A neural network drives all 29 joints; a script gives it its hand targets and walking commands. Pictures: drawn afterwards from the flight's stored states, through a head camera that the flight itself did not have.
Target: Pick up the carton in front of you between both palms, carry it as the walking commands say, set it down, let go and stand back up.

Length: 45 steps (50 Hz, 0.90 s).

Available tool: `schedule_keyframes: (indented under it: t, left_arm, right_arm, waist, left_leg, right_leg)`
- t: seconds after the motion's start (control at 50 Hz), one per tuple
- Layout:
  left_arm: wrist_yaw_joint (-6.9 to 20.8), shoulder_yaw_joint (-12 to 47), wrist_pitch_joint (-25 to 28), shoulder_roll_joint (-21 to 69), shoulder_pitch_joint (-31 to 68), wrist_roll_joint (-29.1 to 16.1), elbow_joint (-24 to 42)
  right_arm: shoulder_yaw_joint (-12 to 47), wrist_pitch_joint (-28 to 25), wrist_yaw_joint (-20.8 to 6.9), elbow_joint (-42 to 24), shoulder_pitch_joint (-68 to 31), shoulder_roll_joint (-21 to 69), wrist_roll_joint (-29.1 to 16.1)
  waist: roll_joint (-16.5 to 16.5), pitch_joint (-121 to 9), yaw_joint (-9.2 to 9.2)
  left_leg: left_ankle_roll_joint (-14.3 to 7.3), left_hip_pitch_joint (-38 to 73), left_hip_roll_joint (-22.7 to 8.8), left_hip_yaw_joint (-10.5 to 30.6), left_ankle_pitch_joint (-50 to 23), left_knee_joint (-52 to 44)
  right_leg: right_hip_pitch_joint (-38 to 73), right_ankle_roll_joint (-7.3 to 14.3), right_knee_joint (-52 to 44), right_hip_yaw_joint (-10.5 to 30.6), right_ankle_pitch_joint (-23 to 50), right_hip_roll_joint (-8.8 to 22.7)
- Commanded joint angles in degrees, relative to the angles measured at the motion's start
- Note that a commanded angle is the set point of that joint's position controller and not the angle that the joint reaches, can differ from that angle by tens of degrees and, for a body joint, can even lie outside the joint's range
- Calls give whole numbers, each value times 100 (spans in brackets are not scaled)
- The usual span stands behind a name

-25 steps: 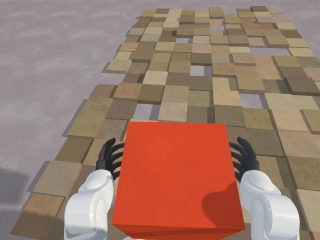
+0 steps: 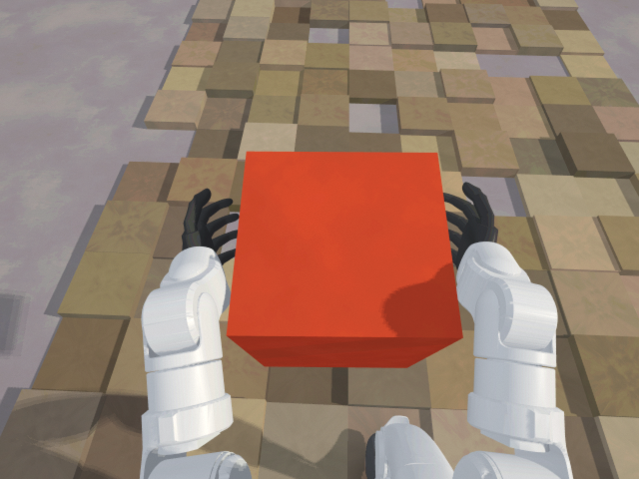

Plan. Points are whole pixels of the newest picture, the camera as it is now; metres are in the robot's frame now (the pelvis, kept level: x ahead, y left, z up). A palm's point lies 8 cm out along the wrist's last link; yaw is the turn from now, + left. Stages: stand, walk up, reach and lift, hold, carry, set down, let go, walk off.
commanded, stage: carry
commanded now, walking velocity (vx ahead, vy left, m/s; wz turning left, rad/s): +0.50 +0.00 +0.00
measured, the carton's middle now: (338, 275) +0.35 -0.01 +0.02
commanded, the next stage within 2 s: none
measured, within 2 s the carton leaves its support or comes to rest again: neither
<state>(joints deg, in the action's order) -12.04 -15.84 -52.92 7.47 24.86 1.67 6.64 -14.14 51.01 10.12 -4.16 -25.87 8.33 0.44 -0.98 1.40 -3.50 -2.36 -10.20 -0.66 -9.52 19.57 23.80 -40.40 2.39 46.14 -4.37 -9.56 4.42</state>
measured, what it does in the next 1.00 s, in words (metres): walks ahead: right foot, then left foot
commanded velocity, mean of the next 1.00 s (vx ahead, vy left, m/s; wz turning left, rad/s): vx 0.50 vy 0.00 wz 0.00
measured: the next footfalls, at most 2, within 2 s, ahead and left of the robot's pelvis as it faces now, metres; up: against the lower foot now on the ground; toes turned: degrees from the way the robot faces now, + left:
right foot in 0.08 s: +0.24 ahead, -0.11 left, +0.00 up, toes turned -7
left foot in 0.50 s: +0.53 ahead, +0.07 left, +0.01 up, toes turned +6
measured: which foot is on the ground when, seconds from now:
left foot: down 0.00-0.08, up 0.10-0.48, down 0.50-0.96, up 0.98-1.00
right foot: up 0.00-0.06, down 0.08-0.52, up 0.54-0.88, down 0.90-1.00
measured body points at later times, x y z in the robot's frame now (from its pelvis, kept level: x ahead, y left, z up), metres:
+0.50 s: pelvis +0.36 -0.01 -0.01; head +0.40 -0.01 +0.44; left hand +0.72 +0.15 +0.14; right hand +0.73 -0.16 +0.14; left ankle +0.48 +0.07 -0.73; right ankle +0.20 -0.10 -0.73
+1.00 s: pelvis +0.67 -0.02 +0.01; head +0.72 -0.02 +0.46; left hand +1.03 +0.14 +0.13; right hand +1.04 -0.17 +0.13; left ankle +0.51 +0.07 -0.65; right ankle +0.73 -0.11 -0.71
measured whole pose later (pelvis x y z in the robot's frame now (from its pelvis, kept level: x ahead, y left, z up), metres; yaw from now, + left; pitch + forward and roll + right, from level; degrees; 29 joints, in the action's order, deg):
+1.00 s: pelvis +0.67 -0.02 +0.01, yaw +1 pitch +6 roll -2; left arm -12.4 -15.9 -62.1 8.2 32.0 1.5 10.0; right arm -16.4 61.8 11.5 -11.6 -30.2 6.0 -0.4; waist 1.6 0.7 1.5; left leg -0.8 -19.0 -1.9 -2.4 22.3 59.0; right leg -26.2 5.2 31.6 -8.8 -19.4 -1.5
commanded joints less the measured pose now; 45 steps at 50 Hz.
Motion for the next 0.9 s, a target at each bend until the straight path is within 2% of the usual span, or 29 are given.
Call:
schedule_keyframes:
  t: [0.0,0.04,0.06,0.08,0.1,0.12,0.14,0.16,0.18,0.22,0.26,0.3,0.36,0.4,0.44,0.46,0.48,0.5,0.52,0.54,0.56,0.58,0.64,0.66,0.72,0.78,0.82,0.86,0.88]
  left_arm:
    - [35,3360,9,3787,2747,-595,237]
    - [79,3356,-105,3739,2543,-597,221]
    - [107,3363,-144,3739,2464,-617,285]
    - [115,3335,-174,3687,2468,-615,386]
    - [73,3387,-194,3588,2688,-690,460]
    - [75,3501,-213,3728,2569,-893,606]
    - [96,3636,-213,3789,2862,-1063,963]
    - [117,3771,-216,3827,3091,-1228,1227]
    - [128,3884,-216,3809,3240,-1337,1472]
    - [117,3999,-222,3662,3377,-1496,1804]
    - [90,4010,-275,3395,3371,-1579,1926]
    - [62,3932,-384,3150,3278,-1613,1863]
    - [24,3721,-590,2909,3127,-1521,1589]
    - [-9,3565,-719,2854,3161,-1399,1394]
    - [-54,3409,-835,2849,3214,-1247,1195]
    - [-70,3347,-890,2872,3291,-1163,1110]
    - [-86,3276,-934,2889,3447,-1073,1040]
    - [-92,3211,-997,2965,3572,-1024,965]
    - [-91,3143,-1045,3062,3372,-994,783]
    - [-102,3078,-1054,3102,3721,-977,871]
    - [-87,3019,-1060,3327,3987,-983,844]
    - [-67,3006,-1033,3545,4075,-984,810]
    - [-36,2992,-890,3734,3996,-833,703]
    - [-44,2995,-841,3736,3910,-763,680]
    - [-93,3021,-746,3635,3688,-633,686]
    - [-124,3115,-740,3447,3691,-692,828]
    - [-126,3157,-787,3348,3637,-751,879]
    - [-106,3167,-863,3260,3572,-816,842]
    - [-93,3146,-900,3234,3519,-826,786]
  right_arm:
    - [3561,124,42,-467,-2564,3941,-858]
    - [3558,249,42,-546,-2437,3889,-794]
    - [3591,307,38,-638,-2438,3864,-801]
    - [3613,362,35,-816,-2665,3866,-822]
    - [3626,407,40,-890,-2585,3913,-884]
    - [3609,420,66,-1099,-2725,3790,-965]
    - [3612,428,95,-1257,-2933,3879,-1048]
    - [3587,429,124,-1383,-3030,3848,-1089]
    - [3535,438,150,-1480,-3018,3783,-1072]
    - [3415,470,215,-1605,-2940,3536,-985]
    - [3311,535,283,-1645,-2884,3229,-918]
    - [3180,648,351,-1569,-2816,2961,-832]
    - [3002,868,396,-1365,-2777,2713,-716]
    - [2931,1009,381,-1223,-2855,2676,-710]
    - [2882,1118,354,-1050,-2970,2733,-731]
    - [2828,1158,342,-910,-2957,2757,-726]
    - [2791,1188,324,-798,-2967,2820,-714]
    - [2717,1218,314,-723,-3064,2786,-709]
    - [2800,1240,323,-637,-3270,2835,-759]
    - [2907,1263,271,-603,-3356,3157,-937]
    - [3081,1234,207,-785,-3624,3452,-1070]
    - [3243,1208,143,-970,-3827,3677,-1178]
    - [3565,1028,37,-1268,-4251,4029,-1419]
    - [3627,981,14,-1321,-4261,4060,-1476]
    - [3645,905,-18,-1364,-4062,3951,-1521]
    - [3528,911,15,-1338,-3800,3695,-1446]
    - [3409,952,61,-1212,-3562,3519,-1296]
    - [3307,1011,122,-1096,-3348,3353,-1140]
    - [3255,1044,154,-1052,-3283,3303,-1068]
  waist:
    - [979,-1958,-62]
    - [895,-2241,232]
    - [668,-2625,515]
    - [-237,-3025,629]
    - [-1686,-3427,546]
    - [-1526,-3248,672]
    - [-1101,-3020,741]
    - [-461,-2860,766]
    - [-176,-2807,747]
    - [-268,-2869,719]
    - [-403,-2790,726]
    - [-481,-2569,740]
    - [-707,-2230,727]
    - [-856,-2073,675]
    - [-949,-2216,416]
    - [-728,-2552,108]
    - [-260,-2814,-170]
    - [956,-2972,-127]
    - [2053,-3440,-168]
    - [1543,-3215,-144]
    - [989,-2934,-203]
    - [345,-2716,-137]
    - [443,-2871,-55]
    - [467,-2834,-60]
    - [685,-2740,-63]
    - [1035,-2590,-81]
    - [1019,-2426,-107]
    - [1033,-2414,-36]
    - [1034,-2561,133]
  left_leg:
    - [-617,1593,-1090,552,-3869,-182]
    - [-301,1549,-992,147,-5226,922]
    - [-105,1066,-816,-98,-4839,1923]
    - [96,-176,-547,22,-2909,3229]
    - [275,-2145,221,347,430,4733]
    - [176,-3033,278,843,872,5599]
    - [54,-3431,70,1038,732,5788]
    - [14,-3557,-68,1041,470,5660]
    - [-18,-3528,-194,1047,254,5371]
    - [-12,-3407,-234,984,42,4871]
    - [37,-3498,-209,849,20,4245]
    - [87,-3469,-186,651,-137,3365]
    - [65,-2672,62,182,-1014,1796]
    - [23,-2071,230,-113,-1557,968]
    - [-126,-1106,406,-274,-1938,503]
    - [-168,-59,508,-417,-2097,202]
    - [-140,1055,207,-29,-1853,273]
    - [-369,2065,-1145,1835,-3149,780]
    - [-1410,3099,-2042,4023,-2274,38]
    - [-1472,3027,-2050,4175,-1947,-232]
    - [-1370,2721,-1838,3701,-2356,-90]
    - [-1222,2361,-1752,3283,-2899,-110]
    - [-1038,2119,-1561,2634,-2579,-261]
    - [-987,2066,-1512,2421,-2494,-393]
    - [-971,2117,-1392,1820,-3232,-393]
    - [-764,2014,-1107,1218,-3947,-282]
    - [-683,2011,-960,924,-4304,-160]
    - [-517,1940,-901,669,-5452,284]
    - [-373,1773,-829,410,-5718,818]
  right_leg:
    - [677,85,-1138,-590,364,-367]
    - [1885,189,-1752,-872,719,-682]
    - [3145,205,-2080,-900,821,-697]
    - [4539,370,-1929,643,1147,454]
    - [6012,1279,-2224,3182,1501,1842]
    - [6090,1476,-2513,3502,1462,1785]
    - [6018,1385,-2308,2952,1953,1630]
    - [5790,1248,-2194,2476,2444,1522]
    - [5571,1103,-2247,2132,2386,1432]
    - [5441,951,-2393,1778,1913,1270]
    - [5364,1004,-2455,1480,1934,1203]
    - [5150,1014,-2480,1087,2321,1044]
    - [4646,770,-2430,339,3135,642]
    - [4527,568,-2339,61,3646,529]
    - [4415,366,-1579,-236,4541,546]
    - [4123,197,-674,-513,4359,423]
    - [3323,62,383,-533,3033,235]
    - [1998,-72,1648,-330,85,-169]
    - [354,-157,3299,142,-2005,-977]
    - [-219,-41,3840,639,-1902,-660]
    - [-432,30,3839,663,-1711,-515]
    - [-405,53,3474,638,-1413,-382]
    - [-255,10,2649,574,-1111,-214]
    - [-197,-41,2023,503,-1212,-197]
    - [-102,-86,750,144,-1431,-339]
    - [259,-84,-284,-186,-306,-419]
    - [535,-88,-924,-429,17,-542]
    - [1185,13,-1542,-666,415,-729]
    - [1878,87,-1911,-869,572,-851]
